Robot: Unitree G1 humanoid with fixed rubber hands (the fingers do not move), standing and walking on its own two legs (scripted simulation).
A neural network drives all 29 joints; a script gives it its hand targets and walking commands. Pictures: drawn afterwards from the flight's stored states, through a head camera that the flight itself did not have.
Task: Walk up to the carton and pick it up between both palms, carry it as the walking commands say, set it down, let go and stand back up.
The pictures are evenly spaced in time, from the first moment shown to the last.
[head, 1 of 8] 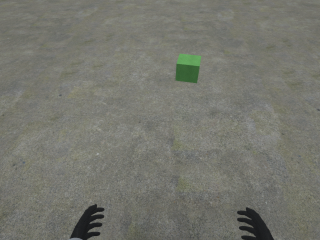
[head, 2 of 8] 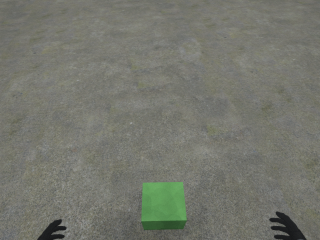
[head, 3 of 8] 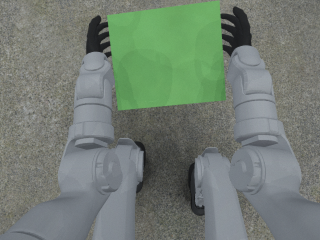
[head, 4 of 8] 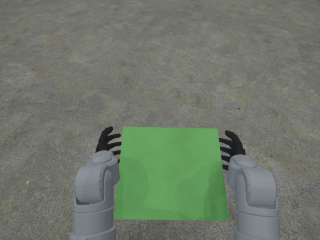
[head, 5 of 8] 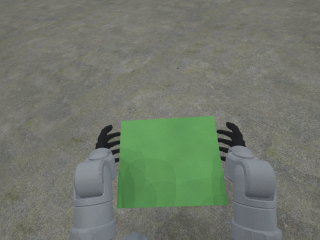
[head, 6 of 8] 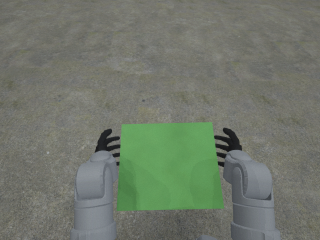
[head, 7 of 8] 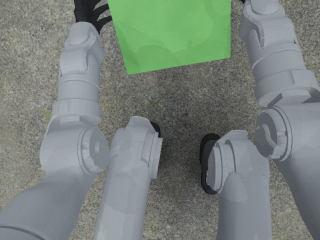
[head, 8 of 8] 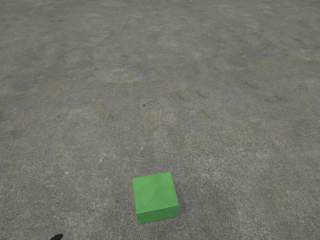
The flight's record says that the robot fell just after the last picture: no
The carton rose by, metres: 0.68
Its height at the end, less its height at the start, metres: +0.00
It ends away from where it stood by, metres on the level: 0.57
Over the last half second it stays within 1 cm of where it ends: yes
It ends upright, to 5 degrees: yes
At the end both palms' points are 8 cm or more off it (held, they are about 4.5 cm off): yes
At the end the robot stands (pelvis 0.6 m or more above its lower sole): yes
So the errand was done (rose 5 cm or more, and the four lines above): yes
